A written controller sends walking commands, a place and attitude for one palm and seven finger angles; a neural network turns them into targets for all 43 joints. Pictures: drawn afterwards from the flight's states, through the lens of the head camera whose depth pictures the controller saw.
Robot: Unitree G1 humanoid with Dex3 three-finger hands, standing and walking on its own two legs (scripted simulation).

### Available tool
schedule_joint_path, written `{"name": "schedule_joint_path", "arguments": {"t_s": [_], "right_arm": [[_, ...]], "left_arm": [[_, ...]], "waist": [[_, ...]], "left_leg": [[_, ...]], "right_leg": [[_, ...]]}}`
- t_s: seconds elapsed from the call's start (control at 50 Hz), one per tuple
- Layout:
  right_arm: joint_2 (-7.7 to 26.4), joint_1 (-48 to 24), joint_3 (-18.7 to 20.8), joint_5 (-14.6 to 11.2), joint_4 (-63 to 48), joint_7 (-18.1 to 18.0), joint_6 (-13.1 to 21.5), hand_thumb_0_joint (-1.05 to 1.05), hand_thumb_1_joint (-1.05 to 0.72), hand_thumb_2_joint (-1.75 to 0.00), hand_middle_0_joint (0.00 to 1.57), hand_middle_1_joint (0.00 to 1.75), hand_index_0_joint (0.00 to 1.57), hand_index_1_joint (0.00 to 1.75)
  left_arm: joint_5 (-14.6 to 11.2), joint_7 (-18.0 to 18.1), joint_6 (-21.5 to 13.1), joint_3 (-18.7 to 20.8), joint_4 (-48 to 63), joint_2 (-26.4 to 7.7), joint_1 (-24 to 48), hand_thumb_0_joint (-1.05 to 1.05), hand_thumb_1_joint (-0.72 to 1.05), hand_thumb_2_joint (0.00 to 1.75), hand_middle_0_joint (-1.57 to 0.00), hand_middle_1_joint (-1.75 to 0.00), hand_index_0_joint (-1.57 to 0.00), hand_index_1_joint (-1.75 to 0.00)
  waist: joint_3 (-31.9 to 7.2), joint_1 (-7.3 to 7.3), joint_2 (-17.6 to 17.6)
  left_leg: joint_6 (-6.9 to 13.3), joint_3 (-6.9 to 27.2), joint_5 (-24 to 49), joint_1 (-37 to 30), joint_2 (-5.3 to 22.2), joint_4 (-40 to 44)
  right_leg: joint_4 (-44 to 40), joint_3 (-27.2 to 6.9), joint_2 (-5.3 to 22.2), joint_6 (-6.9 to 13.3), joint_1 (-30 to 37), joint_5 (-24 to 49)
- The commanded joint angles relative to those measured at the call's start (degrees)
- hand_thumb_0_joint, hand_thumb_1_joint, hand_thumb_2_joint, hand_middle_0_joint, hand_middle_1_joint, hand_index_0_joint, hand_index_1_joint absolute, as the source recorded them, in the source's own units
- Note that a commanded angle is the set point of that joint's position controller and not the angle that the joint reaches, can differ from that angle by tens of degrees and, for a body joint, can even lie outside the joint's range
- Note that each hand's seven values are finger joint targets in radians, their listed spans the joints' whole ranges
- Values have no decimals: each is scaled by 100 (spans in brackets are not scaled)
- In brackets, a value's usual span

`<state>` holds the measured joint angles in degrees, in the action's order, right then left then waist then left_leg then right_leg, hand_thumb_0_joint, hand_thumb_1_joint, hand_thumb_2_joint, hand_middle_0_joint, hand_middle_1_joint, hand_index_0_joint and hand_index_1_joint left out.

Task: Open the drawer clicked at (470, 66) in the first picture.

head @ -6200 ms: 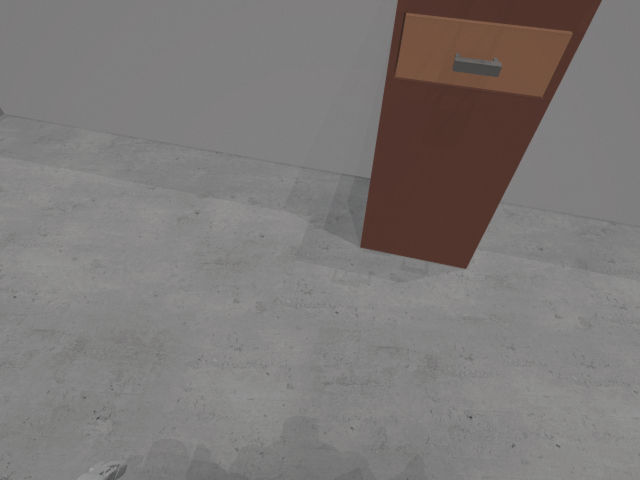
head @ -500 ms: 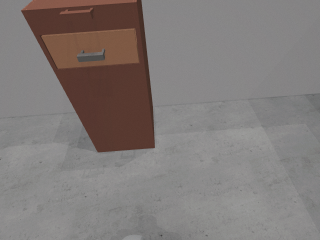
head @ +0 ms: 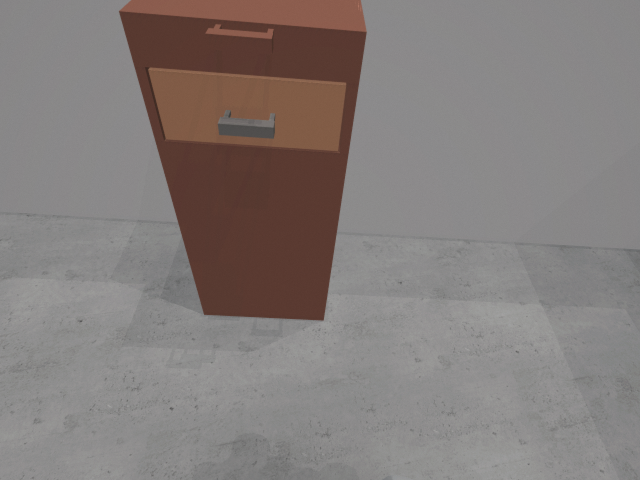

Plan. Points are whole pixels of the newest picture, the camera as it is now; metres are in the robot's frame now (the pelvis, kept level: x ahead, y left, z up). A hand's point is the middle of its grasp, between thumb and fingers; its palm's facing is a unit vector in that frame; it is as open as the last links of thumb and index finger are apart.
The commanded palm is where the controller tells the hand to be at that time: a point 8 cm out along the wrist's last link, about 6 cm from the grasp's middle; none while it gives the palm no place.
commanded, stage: take the last steps up to it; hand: left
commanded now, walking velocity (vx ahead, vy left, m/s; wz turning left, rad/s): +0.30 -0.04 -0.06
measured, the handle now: (248, 121) +0.75 +0.21 +0.04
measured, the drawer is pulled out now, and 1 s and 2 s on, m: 0.00 0.00 0.00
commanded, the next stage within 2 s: come to a stop and stand still in 0.42 s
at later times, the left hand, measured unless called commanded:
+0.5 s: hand (248, 397) +0.28 +0.13 -0.18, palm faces +0.00 -0.98 -0.20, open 7.2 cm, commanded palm none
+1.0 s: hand (228, 410) +0.26 +0.16 -0.18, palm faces -0.01 -0.97 -0.25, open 7.3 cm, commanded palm none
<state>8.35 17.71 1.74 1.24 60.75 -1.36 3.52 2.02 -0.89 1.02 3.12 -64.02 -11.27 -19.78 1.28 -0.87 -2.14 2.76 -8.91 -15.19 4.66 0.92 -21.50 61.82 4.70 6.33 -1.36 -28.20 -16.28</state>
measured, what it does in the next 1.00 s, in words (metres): walks ahead: right foot, then left foot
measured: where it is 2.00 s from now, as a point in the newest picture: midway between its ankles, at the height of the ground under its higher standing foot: outside the picture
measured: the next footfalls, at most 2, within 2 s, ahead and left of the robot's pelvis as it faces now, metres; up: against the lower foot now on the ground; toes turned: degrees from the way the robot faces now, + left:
right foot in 0.34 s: +0.27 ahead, -0.14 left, +0.00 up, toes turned -10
left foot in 0.70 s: +0.34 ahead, +0.10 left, +0.00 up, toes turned +4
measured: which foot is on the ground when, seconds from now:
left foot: down 0.00-0.34, up 0.36-0.68, down 0.70-1.00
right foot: up 0.00-0.32, down 0.34-0.74, up 0.76-1.00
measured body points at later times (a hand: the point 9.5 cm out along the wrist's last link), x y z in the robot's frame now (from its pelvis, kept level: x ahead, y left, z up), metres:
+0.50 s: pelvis +0.18 -0.04 -0.01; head +0.20 -0.05 +0.43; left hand +0.28 +0.18 -0.16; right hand +0.11 -0.25 -0.18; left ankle +0.11 +0.09 -0.66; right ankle +0.23 -0.13 -0.75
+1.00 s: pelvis +0.22 -0.04 -0.01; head +0.26 -0.05 +0.43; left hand +0.26 +0.21 -0.16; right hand +0.31 -0.27 -0.16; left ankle +0.30 +0.10 -0.75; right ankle +0.18 -0.16 -0.71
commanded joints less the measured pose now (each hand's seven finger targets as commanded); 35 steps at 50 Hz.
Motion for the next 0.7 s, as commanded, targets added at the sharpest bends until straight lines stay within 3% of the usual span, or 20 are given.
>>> {"name": "schedule_joint_path", "arguments": {"t_s": [0.0,0.1,0.18,0.24,0.26,0.28,0.3,0.32,0.34,0.36,0.38,0.4,0.44,0.48,0.52,0.58,0.62,0.64,0.66,0.68], "right_arm": [[658,657,119,-61,60,-46,104,0,-90,-90,20,30,20,30],[547,1108,107,-17,315,-84,117,0,-90,-90,20,30,20,30],[552,1393,144,49,481,-83,72,0,-90,-90,20,30,20,30],[659,1314,155,56,531,-95,29,0,-90,-90,20,30,20,30],[679,1301,157,36,532,-94,16,0,-90,-90,20,30,20,30],[709,1232,162,7,543,-79,13,0,-90,-90,20,30,20,30],[667,1101,158,-55,480,-43,39,0,-90,-90,20,30,20,30],[382,1218,144,-126,329,-8,71,0,-90,-90,20,30,20,30],[308,1070,133,-160,187,-34,43,0,-90,-90,20,30,20,30],[249,810,134,-131,123,-19,-19,0,-90,-90,20,30,20,30],[319,535,182,-96,44,4,-73,0,-90,-90,20,30,20,30],[216,434,158,-42,43,34,-130,0,-90,-90,20,30,20,30],[48,717,119,18,145,59,-279,0,-90,-90,20,30,20,30],[-45,913,123,34,154,80,-352,0,-90,-90,20,30,20,30],[-57,655,55,8,63,94,-367,0,-90,-90,20,30,20,30],[-7,354,-30,-34,17,56,-317,0,-90,-90,20,30,20,30],[113,281,-40,-55,58,30,-311,0,-90,-90,20,30,20,30],[237,291,-12,-65,90,29,-288,0,-90,-90,20,30,20,30],[475,157,31,-71,37,9,-244,0,-90,-90,20,30,20,30],[764,77,86,-66,-65,-5,-241,0,-90,-90,20,30,20,30]], "left_arm": [[-42,8,-131,36,419,-91,271,0,90,90,-20,-30,-20,-30],[-61,-3,-132,37,707,-54,1084,0,90,90,-20,-30,-20,-30],[-82,-13,-192,-4,924,4,1752,0,90,90,-20,-30,-20,-30],[-90,0,-249,3,894,17,1550,0,90,90,-20,-30,-20,-30],[-79,16,-291,14,779,-70,1156,0,90,90,-20,-30,-20,-30],[-70,36,-346,60,560,-183,498,0,90,90,-20,-30,-20,-30],[-46,75,-410,144,301,-473,-312,0,90,90,-20,-30,-20,-30],[-36,148,-473,291,125,-1036,-1050,0,90,90,-20,-30,-20,-30],[-148,148,-458,292,67,-1315,-1263,0,90,90,-20,-30,-20,-30],[-155,174,-452,289,224,-1263,-773,0,90,90,-20,-30,-20,-30],[-170,209,-398,217,384,-930,-174,0,90,90,-20,-30,-20,-30],[-153,241,-401,143,492,-671,288,0,90,90,-20,-30,-20,-30],[-102,244,-449,12,533,-314,642,0,90,90,-20,-30,-20,-30],[-56,254,-470,12,544,-175,676,0,90,90,-20,-30,-20,-30],[-83,231,-436,-28,568,-240,681,0,90,90,-20,-30,-20,-30],[-76,243,-381,-47,471,-335,624,0,90,90,-20,-30,-20,-30],[-121,260,-302,-45,429,-421,648,0,90,90,-20,-30,-20,-30],[-141,271,-263,-53,413,-427,623,0,90,90,-20,-30,-20,-30],[-160,277,-214,-75,417,-329,412,0,90,90,-20,-30,-20,-30],[-150,300,-141,-75,458,-262,194,0,90,90,-20,-30,-20,-30]], "waist": [[608,60,612],[835,200,721],[902,442,744],[748,272,934],[499,106,791],[111,-197,593],[-345,-570,456],[-1055,-726,-625],[-1184,-619,-550],[-1185,-553,-635],[-537,-365,-149],[-124,-132,146],[183,230,-111],[110,387,-415],[222,311,-317],[-35,208,-373],[-130,252,-387],[-161,282,-326],[-181,177,208],[-134,92,744]], "left_leg": [[593,1030,1250,-108,1545,1344],[642,878,2233,-494,1602,1165],[588,736,2825,-668,1647,868],[488,499,4071,-620,1616,271],[409,439,4591,-552,1530,-226],[250,318,4683,-337,1355,-961],[55,163,3959,521,1144,-2004],[-208,-172,1202,1839,389,-3816],[-263,253,-1970,2467,-31,-5365],[-213,890,-1743,2602,263,-5719],[-180,931,-1277,2729,488,-5723],[-201,959,-879,2636,683,-5421],[-318,792,-504,2126,738,-4715],[-409,616,-458,1757,725,-3924],[-480,478,-268,1634,622,-3257],[-542,495,-110,1302,471,-2051],[-547,502,558,782,381,-1168],[-538,529,1188,440,436,-608],[-432,782,2228,121,707,-384],[-154,1263,3117,213,1237,-285]], "right_leg": [[20,-246,164,-107,-1010,569],[-861,-107,161,-81,-1266,659],[-1888,113,-19,92,-854,468],[-2464,357,-337,292,20,267],[-2719,473,-523,366,682,363],[-3128,579,-667,403,1610,774],[-3158,139,-287,580,2960,1309],[-3386,-1784,1216,1217,4229,2560],[-3955,-2872,2116,1839,4198,3593],[-4244,-2908,1998,1793,3609,2473],[-4534,-2472,1797,1629,2852,1400],[-4684,-1874,1522,1397,2028,922],[-4986,-969,1120,1047,1003,931],[-5035,-595,893,1000,684,911],[-5035,-493,772,1009,558,1142],[-4571,-421,683,1002,1143,2258],[-4217,-246,483,806,1238,2216],[-3904,-212,428,651,1211,2114],[-3595,-232,233,437,1029,1855],[-3363,-163,1,271,981,977]]}}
